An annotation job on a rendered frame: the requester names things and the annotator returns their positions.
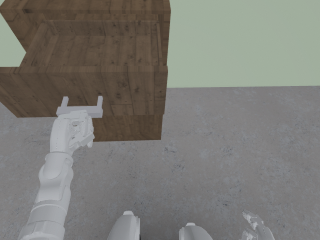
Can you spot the robot left shin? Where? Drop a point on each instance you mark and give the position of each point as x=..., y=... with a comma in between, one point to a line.
x=128, y=213

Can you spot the cabinet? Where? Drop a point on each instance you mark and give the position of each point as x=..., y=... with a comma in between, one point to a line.
x=24, y=18

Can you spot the right robot thigh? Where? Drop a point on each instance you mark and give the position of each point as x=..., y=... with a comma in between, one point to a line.
x=193, y=232

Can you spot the left robot forearm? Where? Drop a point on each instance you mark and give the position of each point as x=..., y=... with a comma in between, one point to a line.
x=47, y=216

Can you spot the handle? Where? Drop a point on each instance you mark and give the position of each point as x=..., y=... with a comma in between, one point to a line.
x=93, y=111

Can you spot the robot left hand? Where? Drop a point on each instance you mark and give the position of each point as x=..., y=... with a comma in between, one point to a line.
x=63, y=131

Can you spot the drawer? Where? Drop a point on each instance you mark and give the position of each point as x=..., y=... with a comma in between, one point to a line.
x=120, y=60

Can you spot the robot right hand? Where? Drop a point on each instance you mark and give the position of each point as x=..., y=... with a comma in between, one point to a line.
x=261, y=232

